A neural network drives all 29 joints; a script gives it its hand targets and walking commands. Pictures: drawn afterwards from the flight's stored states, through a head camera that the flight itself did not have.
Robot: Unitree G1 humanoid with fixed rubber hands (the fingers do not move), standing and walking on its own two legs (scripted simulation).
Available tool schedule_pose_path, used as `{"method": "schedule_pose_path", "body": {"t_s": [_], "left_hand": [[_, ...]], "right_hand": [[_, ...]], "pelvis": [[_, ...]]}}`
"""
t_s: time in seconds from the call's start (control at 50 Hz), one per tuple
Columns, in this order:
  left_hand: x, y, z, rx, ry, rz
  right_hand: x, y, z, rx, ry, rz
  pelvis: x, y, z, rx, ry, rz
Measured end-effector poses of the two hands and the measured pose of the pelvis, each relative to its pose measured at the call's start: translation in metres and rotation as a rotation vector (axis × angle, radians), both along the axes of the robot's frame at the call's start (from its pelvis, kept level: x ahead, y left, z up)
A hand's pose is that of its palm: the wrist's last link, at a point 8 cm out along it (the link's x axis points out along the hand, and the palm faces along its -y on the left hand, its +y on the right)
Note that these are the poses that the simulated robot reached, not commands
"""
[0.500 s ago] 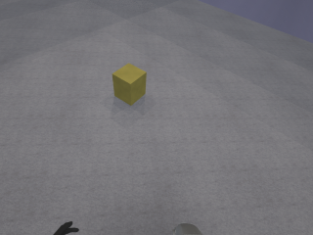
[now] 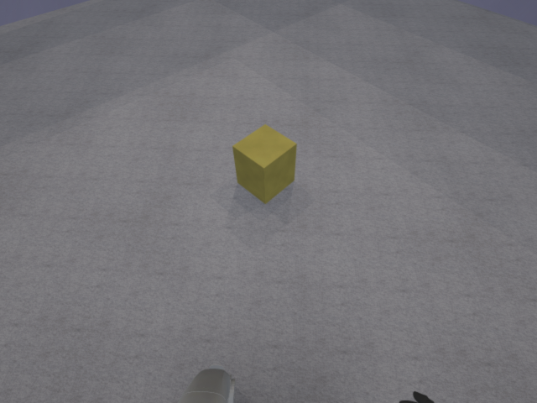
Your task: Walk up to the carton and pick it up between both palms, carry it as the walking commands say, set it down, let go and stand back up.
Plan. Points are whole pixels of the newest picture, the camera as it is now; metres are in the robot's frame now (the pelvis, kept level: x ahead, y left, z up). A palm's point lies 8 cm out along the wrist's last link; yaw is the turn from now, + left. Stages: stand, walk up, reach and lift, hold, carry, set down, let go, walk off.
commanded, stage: walk up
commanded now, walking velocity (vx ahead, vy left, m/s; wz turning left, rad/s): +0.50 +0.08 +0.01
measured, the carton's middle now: (265, 164) +1.17 +0.11 -0.66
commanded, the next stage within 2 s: none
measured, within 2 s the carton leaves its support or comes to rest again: neither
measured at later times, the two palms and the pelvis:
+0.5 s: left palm (150, 260) +0.37 +0.28 -0.14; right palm (406, 354) +0.22 -0.21 -0.12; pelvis +0.26 +0.05 -0.01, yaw +0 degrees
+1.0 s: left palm (166, 200) +0.55 +0.30 -0.16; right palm (372, 197) +0.57 -0.20 -0.14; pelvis +0.51 +0.05 -0.02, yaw +1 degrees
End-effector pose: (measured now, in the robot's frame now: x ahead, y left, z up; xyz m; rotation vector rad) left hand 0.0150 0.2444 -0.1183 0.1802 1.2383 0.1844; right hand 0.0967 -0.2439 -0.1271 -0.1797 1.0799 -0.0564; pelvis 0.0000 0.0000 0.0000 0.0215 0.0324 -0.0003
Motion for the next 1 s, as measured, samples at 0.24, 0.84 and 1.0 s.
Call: {"method": "schedule_pose_path", "body": {"t_s": [0.24, 0.84, 1.0], "left_hand": [[0.151, 0.051, -0.032, -0.062, -0.031, -0.045], [0.481, 0.018, -0.008, 0.003, -0.085, -0.048], [0.533, 0.051, -0.038, -0.049, -0.036, -0.033]], "right_hand": [[0.096, 0.045, 0.006, -0.075, 0.03, -0.012], [0.386, 0.012, -0.016, -0.026, 0.097, -0.064], [0.477, 0.044, -0.012, -0.078, 0.063, -0.035]], "pelvis": [[0.125, 0.054, -0.013, -0.049, -0.017, 0.003], [0.431, 0.019, -0.009, -0.008, -0.02, 0.017], [0.506, 0.054, -0.022, -0.057, -0.029, 0.012]]}}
